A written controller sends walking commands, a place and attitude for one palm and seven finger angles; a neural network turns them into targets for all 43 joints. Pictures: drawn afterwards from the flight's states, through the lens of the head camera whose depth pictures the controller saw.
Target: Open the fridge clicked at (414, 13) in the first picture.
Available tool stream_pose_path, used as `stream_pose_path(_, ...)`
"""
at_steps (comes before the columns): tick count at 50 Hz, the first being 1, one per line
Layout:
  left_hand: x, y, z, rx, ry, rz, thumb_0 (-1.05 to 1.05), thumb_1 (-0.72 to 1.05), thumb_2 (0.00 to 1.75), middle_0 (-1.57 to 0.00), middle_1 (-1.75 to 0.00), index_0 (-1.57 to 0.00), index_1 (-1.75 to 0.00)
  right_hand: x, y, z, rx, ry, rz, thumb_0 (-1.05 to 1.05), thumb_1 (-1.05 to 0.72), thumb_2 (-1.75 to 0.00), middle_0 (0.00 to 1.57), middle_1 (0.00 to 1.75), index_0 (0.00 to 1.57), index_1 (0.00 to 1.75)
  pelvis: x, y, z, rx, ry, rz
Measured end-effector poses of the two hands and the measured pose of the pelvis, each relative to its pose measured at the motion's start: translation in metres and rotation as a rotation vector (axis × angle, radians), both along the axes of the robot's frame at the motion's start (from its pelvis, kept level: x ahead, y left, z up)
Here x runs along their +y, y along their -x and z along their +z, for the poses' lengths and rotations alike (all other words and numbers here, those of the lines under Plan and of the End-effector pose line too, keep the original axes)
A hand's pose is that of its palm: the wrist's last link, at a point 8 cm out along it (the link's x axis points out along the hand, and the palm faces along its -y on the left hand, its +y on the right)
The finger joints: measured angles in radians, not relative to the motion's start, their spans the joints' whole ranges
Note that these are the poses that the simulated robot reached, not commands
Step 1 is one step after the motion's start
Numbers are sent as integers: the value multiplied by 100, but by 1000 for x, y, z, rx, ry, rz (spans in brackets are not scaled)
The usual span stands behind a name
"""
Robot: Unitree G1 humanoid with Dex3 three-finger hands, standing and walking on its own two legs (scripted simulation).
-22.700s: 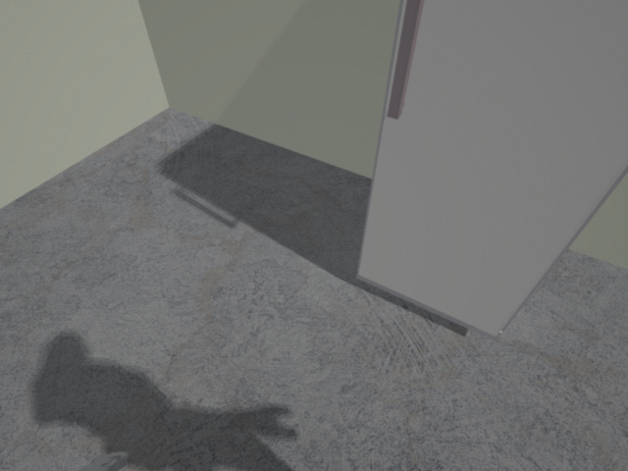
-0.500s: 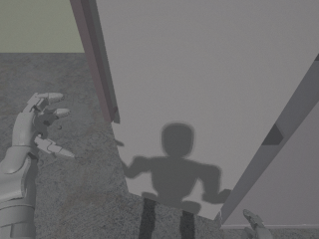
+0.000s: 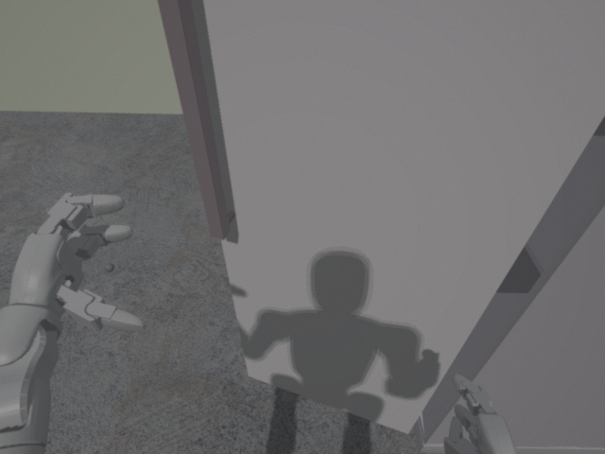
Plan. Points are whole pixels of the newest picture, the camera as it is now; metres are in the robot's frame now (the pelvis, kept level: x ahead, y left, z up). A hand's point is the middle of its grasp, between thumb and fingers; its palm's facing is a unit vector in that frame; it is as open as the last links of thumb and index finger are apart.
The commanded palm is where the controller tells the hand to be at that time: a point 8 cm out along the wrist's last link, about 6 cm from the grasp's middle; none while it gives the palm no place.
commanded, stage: draw the hand back to the body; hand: left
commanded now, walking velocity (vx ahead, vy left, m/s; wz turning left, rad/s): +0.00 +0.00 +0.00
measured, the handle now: (204, 105) +0.48 +0.20 +0.25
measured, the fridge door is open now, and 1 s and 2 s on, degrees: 72 72 72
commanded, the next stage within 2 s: step back with the hand held close in 1.00 s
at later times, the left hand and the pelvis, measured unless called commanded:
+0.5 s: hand (88, 280) +0.24 +0.27 +0.16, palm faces +0.43 -0.84 -0.33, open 9.9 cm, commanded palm +0.18 +0.30 +0.17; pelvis +0.02 +0.01 +0.01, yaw -1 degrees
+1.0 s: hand (75, 303) +0.21 +0.27 +0.16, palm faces +0.46 -0.82 -0.34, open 7.4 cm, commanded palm +0.16 +0.30 +0.18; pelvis +0.01 +0.01 +0.01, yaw -1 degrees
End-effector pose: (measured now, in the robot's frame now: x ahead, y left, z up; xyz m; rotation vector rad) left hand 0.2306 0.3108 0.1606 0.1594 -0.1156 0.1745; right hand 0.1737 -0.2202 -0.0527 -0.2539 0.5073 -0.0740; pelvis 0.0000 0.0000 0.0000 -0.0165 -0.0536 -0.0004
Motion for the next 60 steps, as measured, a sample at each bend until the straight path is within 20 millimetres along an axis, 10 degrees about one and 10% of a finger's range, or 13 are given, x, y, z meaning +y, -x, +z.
stream_pose_path(37,-3,63,17,-38,-241,291,1,77,83,-21,-38,-22,-38,9,-23,-7,105,-1,-1,1,-90,-89,21,30,20,30,8,-23,8,-41,-8,-16)
stream_pose_path(60,0,69,26,-90,-268,299,1,89,89,-21,-30,-21,-31,4,-1,-10,138,-1,-25,1,-90,-89,21,30,20,30,6,-7,8,-37,1,-15)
